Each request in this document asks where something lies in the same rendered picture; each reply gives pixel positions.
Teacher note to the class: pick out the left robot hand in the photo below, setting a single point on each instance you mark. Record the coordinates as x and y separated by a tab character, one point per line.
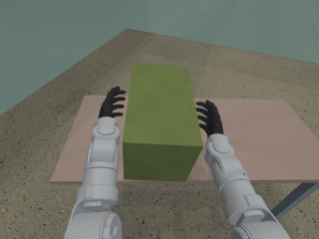
108	106

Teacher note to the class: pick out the right robot hand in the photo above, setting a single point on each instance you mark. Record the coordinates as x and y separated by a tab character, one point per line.
213	122

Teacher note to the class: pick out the robot right upper arm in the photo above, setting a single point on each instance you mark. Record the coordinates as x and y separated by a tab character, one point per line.
258	230

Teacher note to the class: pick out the left robot forearm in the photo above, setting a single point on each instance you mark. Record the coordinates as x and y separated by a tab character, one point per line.
99	186

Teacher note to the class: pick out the table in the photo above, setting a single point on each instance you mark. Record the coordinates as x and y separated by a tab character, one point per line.
270	140

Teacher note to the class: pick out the robot left upper arm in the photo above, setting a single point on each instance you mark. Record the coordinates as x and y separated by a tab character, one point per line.
95	225

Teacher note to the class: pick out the right robot forearm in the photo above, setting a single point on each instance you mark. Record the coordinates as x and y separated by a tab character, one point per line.
241	203

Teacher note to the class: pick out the carton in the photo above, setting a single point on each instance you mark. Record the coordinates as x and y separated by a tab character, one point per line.
162	139

